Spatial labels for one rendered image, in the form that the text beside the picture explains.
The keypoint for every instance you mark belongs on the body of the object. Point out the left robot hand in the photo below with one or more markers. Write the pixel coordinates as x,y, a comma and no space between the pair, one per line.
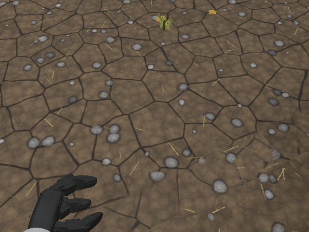
53,205

